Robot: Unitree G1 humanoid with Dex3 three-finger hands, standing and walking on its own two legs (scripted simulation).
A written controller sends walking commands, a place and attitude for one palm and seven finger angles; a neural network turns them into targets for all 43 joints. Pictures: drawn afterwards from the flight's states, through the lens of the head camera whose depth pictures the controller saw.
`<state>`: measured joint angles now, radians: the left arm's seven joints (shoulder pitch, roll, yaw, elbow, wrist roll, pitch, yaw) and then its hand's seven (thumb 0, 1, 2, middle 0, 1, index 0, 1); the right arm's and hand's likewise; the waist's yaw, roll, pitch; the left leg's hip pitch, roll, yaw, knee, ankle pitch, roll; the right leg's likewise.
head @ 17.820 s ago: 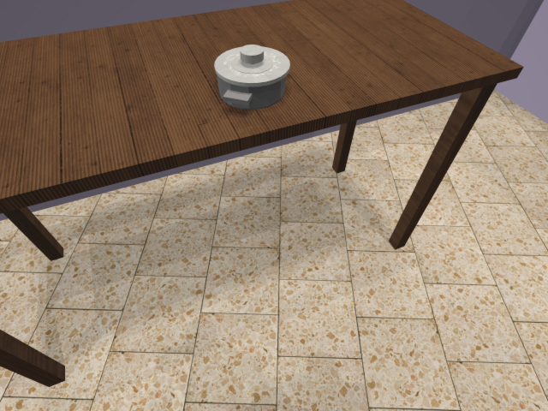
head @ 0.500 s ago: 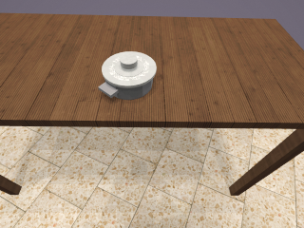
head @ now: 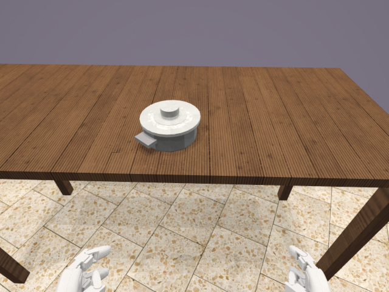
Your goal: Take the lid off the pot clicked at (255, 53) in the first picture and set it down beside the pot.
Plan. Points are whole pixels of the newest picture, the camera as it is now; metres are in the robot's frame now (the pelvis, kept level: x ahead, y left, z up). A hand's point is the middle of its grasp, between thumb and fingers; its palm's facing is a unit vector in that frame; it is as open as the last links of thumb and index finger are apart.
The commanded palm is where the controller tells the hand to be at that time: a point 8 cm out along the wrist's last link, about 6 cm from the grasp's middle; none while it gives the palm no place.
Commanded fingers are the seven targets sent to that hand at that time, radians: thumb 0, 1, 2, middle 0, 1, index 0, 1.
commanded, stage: lift the closed hand beside the body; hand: left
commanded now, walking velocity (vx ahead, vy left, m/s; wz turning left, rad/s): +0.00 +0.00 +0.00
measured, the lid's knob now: (169, 109) +0.51 +0.10 +0.15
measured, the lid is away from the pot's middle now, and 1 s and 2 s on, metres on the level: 0.00 0.00 0.00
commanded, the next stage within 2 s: raise the hand higher, near the body in 0.34 s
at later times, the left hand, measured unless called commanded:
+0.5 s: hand (71, 265) +0.13 +0.19 +0.12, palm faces +0.35 -0.83 -0.43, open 3.1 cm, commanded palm +0.07 +0.23 +0.15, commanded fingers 0.00 0.90 0.90 -1.30 -1.50 -1.30 -1.50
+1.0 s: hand (60, 226) +0.16 +0.20 +0.18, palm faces +0.40 -0.81 -0.44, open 3.1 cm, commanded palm +0.10 +0.24 +0.20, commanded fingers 0.00 0.90 0.90 -1.30 -1.50 -1.30 -1.50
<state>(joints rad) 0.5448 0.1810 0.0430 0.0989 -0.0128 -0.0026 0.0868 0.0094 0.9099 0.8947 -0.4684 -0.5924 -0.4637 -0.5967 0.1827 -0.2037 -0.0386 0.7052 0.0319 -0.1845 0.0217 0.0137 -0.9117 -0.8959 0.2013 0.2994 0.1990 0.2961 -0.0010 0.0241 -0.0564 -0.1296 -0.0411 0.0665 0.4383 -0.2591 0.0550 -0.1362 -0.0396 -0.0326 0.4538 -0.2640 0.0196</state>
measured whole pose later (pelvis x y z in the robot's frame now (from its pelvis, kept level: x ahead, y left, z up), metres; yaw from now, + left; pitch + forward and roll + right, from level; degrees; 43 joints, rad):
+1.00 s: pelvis +0.00 -0.03 +0.00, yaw +1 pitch -5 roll +0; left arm 0.60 0.34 0.32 -0.56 -0.05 -0.17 0.07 0.02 0.89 0.89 -1.31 -1.50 -1.30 -1.50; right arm 0.16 -0.21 -0.01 0.62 0.01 -0.22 -0.06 0.01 -0.90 -0.90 0.20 0.30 0.20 0.30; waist 0.08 0.06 0.02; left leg -0.08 0.02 0.04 0.43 -0.26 0.01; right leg -0.06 0.02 -0.06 0.40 -0.25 -0.03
